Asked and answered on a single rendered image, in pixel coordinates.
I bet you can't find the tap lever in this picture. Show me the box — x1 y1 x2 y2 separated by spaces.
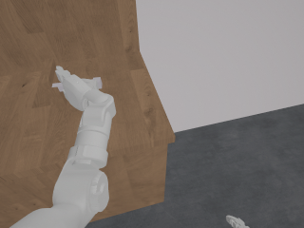
52 77 103 92

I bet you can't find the left robot forearm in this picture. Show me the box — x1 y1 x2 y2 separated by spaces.
52 89 116 203

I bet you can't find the counter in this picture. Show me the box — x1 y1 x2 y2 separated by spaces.
0 0 176 228

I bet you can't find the robot right hand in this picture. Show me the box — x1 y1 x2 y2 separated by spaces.
226 215 250 228

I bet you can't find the robot left upper arm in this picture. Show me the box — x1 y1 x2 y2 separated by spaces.
10 169 109 228

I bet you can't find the robot left hand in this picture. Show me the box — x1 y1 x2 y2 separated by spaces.
55 66 99 111

